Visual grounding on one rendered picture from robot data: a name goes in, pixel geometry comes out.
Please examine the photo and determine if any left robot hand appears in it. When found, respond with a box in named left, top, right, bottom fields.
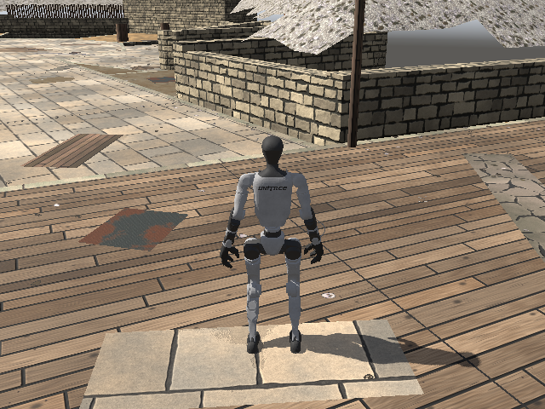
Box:
left=220, top=244, right=239, bottom=268

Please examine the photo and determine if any robot right thigh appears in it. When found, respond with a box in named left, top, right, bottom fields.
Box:
left=284, top=238, right=301, bottom=297

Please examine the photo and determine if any left robot shin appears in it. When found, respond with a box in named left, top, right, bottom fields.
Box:
left=246, top=283, right=259, bottom=342

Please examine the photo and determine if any right robot forearm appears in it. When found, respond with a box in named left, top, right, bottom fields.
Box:
left=304, top=207, right=321, bottom=245

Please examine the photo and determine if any left robot forearm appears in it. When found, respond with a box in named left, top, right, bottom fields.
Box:
left=222, top=207, right=240, bottom=248

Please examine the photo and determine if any right robot hand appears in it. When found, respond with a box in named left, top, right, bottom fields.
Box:
left=304, top=242, right=324, bottom=264

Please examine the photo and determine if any left robot upper arm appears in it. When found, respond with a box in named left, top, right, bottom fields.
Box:
left=232, top=173, right=255, bottom=221

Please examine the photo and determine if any right robot upper arm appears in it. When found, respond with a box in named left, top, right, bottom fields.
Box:
left=290, top=172, right=313, bottom=220

